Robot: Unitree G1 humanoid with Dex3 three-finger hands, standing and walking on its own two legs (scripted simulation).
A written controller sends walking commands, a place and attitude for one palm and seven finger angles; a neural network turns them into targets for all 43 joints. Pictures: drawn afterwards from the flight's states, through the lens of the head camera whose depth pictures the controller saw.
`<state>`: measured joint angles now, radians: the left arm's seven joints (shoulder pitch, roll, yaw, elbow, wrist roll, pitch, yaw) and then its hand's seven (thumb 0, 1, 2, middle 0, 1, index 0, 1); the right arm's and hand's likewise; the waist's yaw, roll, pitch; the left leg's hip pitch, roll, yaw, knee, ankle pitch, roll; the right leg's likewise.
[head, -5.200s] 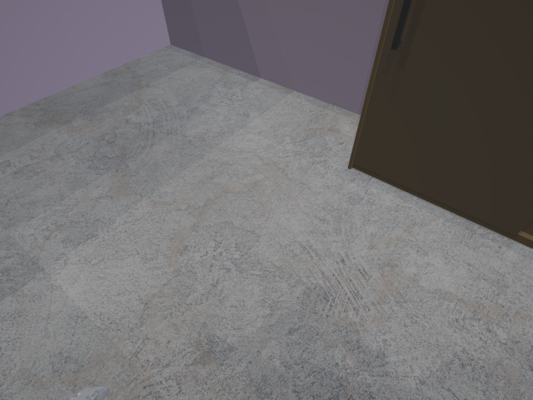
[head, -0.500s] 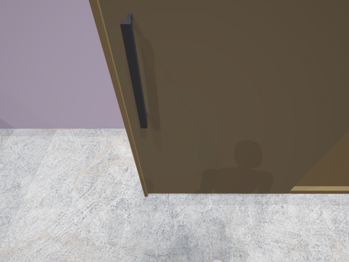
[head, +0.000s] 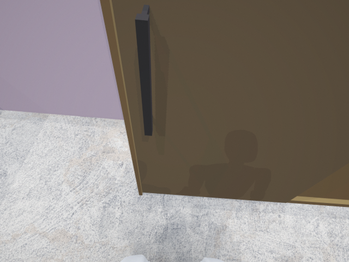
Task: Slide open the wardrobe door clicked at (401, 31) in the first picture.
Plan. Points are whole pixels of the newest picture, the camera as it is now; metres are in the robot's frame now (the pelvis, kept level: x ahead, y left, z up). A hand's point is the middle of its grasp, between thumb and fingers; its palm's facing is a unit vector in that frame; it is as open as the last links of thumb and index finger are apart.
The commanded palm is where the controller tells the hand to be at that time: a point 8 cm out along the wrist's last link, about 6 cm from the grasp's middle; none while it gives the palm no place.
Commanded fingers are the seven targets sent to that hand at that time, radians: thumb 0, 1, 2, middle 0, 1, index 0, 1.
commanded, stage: come to a stop and stand still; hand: left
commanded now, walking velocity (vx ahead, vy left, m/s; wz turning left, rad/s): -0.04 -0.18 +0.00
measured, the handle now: (147, 84) +0.48 +0.11 +0.12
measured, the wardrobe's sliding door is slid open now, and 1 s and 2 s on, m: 0.00 0.00 0.00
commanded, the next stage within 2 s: look again from close up in 1.42 s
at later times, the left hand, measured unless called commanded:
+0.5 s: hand out of the picture -0.03 +0.13 -0.16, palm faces +0.00 -0.98 -0.22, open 7.3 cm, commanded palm none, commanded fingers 0.00 0.90 0.90 -0.20 -0.30 -0.20 -0.30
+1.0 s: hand out of the picture -0.08 +0.11 -0.17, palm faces +0.01 -0.99 -0.16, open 7.4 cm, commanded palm none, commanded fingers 0.00 0.90 0.90 -0.20 -0.30 -0.20 -0.30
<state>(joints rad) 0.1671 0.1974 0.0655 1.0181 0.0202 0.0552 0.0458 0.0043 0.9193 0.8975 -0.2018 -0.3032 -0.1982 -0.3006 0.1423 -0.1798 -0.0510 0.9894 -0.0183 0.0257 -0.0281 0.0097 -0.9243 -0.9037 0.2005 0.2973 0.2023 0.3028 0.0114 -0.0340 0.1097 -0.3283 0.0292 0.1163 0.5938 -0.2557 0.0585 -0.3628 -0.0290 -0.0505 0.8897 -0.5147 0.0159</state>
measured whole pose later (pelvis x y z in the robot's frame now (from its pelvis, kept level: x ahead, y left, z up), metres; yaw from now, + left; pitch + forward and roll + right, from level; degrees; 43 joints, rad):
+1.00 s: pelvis -0.07 -0.04 +0.00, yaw -1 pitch -3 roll -1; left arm 0.33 0.10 0.00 1.11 0.02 -0.03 0.05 0.01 0.91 0.90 -0.20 -0.30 -0.20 -0.30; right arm 0.31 -0.13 -0.01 1.08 -0.01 -0.01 -0.02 0.01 -0.91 -0.90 0.20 0.30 0.20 0.30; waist -0.03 0.02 0.05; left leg -0.29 0.06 0.02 0.53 -0.19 -0.02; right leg -0.18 -0.01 -0.06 0.51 -0.28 0.00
